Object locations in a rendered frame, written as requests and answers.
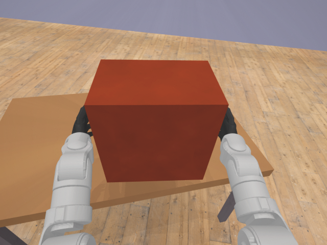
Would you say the right robot forearm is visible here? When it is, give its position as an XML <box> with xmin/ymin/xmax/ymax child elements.
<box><xmin>220</xmin><ymin>133</ymin><xmax>298</xmax><ymax>245</ymax></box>

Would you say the robot left upper arm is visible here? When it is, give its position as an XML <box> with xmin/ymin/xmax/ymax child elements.
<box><xmin>42</xmin><ymin>232</ymin><xmax>96</xmax><ymax>245</ymax></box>

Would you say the robot right upper arm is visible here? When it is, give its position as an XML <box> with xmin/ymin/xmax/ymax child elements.
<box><xmin>238</xmin><ymin>225</ymin><xmax>297</xmax><ymax>245</ymax></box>

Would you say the robot left hand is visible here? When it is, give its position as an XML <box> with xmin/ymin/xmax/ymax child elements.
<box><xmin>72</xmin><ymin>106</ymin><xmax>93</xmax><ymax>137</ymax></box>

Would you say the carton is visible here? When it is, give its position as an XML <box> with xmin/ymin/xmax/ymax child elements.
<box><xmin>84</xmin><ymin>59</ymin><xmax>229</xmax><ymax>182</ymax></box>

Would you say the left robot forearm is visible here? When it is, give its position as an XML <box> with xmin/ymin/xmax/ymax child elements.
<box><xmin>39</xmin><ymin>132</ymin><xmax>94</xmax><ymax>245</ymax></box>

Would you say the table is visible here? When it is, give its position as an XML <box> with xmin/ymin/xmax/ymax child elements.
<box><xmin>0</xmin><ymin>93</ymin><xmax>274</xmax><ymax>245</ymax></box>

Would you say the robot right hand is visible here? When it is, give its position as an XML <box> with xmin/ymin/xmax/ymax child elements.
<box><xmin>218</xmin><ymin>108</ymin><xmax>238</xmax><ymax>141</ymax></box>

